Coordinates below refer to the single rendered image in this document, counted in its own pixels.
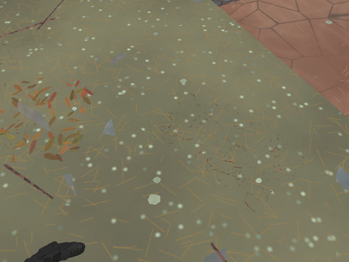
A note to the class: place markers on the robot left hand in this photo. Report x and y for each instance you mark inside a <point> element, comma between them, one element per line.
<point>55,252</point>

